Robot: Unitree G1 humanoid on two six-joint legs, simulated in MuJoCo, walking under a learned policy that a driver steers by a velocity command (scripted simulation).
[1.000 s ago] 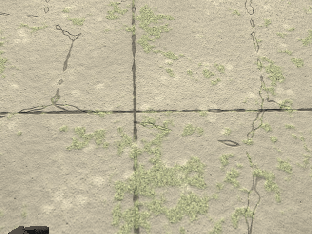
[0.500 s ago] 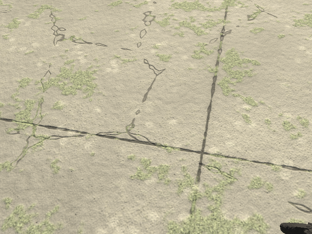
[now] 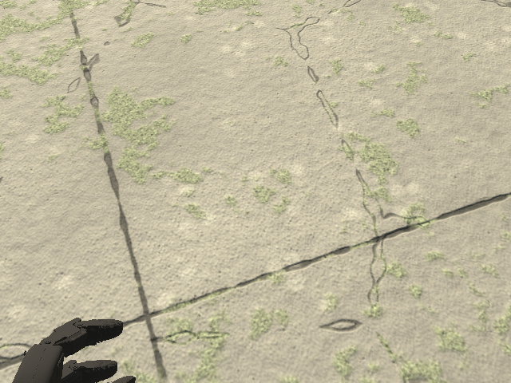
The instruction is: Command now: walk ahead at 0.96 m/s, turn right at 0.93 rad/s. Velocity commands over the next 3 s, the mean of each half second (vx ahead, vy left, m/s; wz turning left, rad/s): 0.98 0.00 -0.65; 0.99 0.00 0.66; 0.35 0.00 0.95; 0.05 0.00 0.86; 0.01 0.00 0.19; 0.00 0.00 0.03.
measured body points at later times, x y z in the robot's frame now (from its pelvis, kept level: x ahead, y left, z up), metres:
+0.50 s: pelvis +0.46 -0.02 +0.01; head +0.48 -0.03 +0.46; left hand +0.58 +0.26 -0.10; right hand +0.59 -0.33 -0.04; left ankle +0.62 +0.04 -0.69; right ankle +0.19 -0.06 -0.64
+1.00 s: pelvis +0.90 -0.13 +0.03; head +0.93 -0.12 +0.48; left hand +1.14 +0.12 -0.02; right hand +0.92 -0.41 -0.09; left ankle +0.70 -0.01 -0.59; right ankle +0.98 -0.27 -0.69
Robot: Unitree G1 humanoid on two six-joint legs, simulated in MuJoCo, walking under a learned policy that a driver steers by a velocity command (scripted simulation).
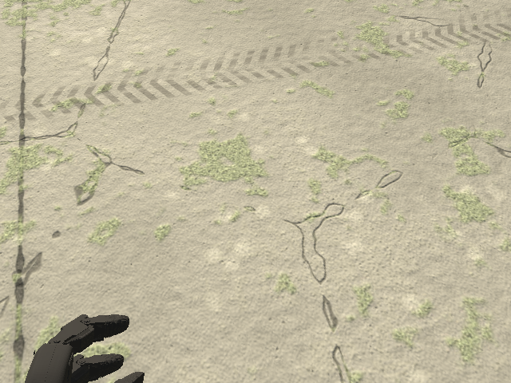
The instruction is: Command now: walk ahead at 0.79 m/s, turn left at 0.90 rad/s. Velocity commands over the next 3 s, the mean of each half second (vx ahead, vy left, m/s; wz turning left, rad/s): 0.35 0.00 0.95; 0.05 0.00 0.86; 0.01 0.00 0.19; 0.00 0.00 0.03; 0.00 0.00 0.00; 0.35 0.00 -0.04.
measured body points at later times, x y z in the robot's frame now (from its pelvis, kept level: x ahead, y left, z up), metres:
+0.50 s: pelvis +0.29 +0.02 +0.01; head +0.34 +0.06 +0.45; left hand +0.36 +0.35 -0.09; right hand +0.55 -0.16 -0.08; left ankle +0.36 +0.11 -0.72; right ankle +0.40 -0.13 -0.65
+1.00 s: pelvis +0.41 -0.02 +0.02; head +0.44 +0.00 +0.47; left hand +0.28 +0.26 -0.08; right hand +0.74 -0.08 -0.07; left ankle +0.28 +0.06 -0.65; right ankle +0.53 -0.06 -0.72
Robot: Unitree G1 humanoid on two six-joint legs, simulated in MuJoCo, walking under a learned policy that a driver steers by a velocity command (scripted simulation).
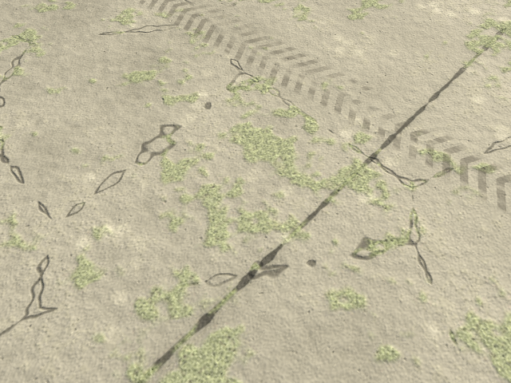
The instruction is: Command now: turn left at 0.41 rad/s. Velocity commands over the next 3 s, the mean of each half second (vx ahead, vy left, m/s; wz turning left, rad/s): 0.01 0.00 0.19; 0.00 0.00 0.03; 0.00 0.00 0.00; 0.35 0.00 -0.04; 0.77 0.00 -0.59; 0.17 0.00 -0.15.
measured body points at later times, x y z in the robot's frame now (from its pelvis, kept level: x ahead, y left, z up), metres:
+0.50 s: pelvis +0.01 +0.02 +0.00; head +0.01 +0.03 +0.45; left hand +0.10 +0.31 -0.12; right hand +0.18 -0.21 -0.11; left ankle -0.02 +0.14 -0.74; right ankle +0.01 -0.11 -0.74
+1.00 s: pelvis +0.01 +0.01 +0.00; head +0.01 +0.01 +0.45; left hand +0.07 +0.27 -0.14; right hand +0.09 -0.25 -0.14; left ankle -0.02 +0.14 -0.74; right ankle +0.01 -0.11 -0.74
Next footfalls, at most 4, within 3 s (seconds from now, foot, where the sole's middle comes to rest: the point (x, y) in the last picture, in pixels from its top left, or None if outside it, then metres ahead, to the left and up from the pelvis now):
0.16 left None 0.02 0.14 -0.78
0.42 right None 0.05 -0.11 -0.78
2.38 right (305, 366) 0.49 -0.06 -0.78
2.82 left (257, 281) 0.73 0.07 -0.78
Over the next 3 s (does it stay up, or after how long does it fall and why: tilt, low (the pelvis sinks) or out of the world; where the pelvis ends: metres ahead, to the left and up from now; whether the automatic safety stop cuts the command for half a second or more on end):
stays up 0.57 0.01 -0.01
